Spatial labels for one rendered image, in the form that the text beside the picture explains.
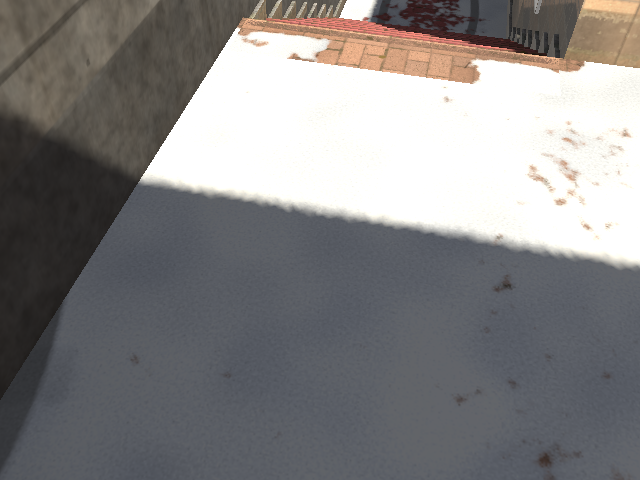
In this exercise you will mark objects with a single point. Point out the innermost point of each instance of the stairs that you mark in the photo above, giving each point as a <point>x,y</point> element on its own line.
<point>413,33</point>

